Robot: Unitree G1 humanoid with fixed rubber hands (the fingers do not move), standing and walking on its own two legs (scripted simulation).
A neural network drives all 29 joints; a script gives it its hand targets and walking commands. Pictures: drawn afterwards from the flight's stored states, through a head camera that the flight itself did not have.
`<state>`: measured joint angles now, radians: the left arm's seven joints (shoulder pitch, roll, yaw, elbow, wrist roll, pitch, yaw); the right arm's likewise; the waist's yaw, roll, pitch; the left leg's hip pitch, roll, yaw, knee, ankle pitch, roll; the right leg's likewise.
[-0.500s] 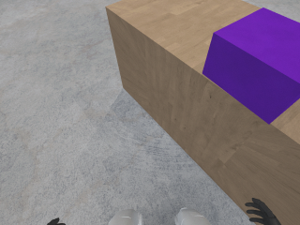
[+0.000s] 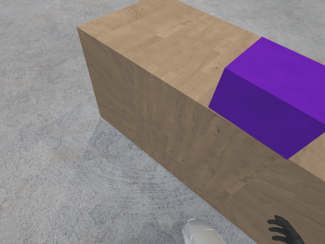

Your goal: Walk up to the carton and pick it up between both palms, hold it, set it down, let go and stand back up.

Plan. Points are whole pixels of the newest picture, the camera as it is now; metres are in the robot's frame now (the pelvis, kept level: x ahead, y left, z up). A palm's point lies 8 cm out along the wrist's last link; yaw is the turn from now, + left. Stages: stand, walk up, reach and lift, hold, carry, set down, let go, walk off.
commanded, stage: walk up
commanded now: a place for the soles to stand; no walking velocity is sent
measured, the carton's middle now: (273, 93) +0.52 -0.38 +0.03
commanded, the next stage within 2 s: none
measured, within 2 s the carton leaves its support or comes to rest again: neither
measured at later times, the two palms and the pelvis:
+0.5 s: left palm (73, 221) +0.19 +0.24 -0.13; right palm (295, 224) +0.15 -0.37 -0.11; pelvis +0.09 -0.05 -0.02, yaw -11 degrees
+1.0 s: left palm (95, 192) +0.27 +0.20 -0.14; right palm out of the picture +0.10 -0.42 -0.09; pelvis +0.11 -0.09 -0.02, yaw -18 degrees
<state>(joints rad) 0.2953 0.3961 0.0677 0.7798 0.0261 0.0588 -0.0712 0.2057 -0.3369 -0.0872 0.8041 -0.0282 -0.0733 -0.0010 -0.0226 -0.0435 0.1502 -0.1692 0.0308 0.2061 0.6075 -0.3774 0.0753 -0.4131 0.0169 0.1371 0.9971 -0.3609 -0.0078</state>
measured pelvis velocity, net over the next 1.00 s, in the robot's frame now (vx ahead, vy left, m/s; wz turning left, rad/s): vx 0.11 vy -0.09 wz -0.32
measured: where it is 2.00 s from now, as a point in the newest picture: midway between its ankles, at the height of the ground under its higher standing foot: outside the picture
